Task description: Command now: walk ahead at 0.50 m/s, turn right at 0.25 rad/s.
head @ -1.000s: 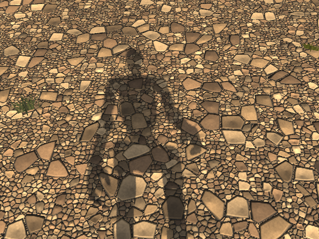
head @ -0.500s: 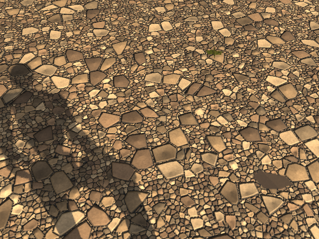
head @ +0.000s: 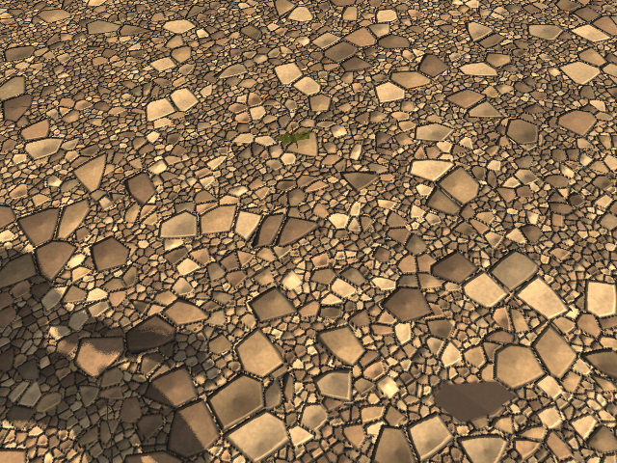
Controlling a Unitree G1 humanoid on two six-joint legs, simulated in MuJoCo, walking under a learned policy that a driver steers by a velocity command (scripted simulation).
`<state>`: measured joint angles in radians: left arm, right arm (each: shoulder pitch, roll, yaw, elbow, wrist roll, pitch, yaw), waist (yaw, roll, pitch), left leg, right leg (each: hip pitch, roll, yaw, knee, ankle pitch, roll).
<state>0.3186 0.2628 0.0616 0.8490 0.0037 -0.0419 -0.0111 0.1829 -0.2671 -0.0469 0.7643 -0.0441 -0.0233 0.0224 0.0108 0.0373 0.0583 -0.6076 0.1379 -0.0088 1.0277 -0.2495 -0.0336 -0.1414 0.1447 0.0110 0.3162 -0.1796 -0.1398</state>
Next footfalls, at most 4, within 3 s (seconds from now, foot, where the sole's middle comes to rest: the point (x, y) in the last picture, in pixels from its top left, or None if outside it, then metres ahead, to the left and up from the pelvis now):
0.32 left None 0.34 0.12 -0.78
0.82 right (331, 372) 0.67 0.02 -0.78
1.34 left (212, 313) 0.83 0.31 -0.78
1.88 right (257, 214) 1.15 0.22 -0.78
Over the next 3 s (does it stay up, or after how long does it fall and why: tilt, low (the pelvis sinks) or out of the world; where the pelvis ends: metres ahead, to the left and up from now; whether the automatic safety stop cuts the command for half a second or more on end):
stays up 1.36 0.27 -0.01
